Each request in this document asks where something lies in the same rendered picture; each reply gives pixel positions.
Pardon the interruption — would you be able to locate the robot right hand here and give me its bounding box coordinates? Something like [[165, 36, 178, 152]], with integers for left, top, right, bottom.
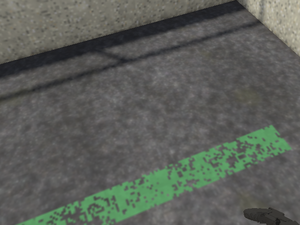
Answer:
[[244, 207, 299, 225]]

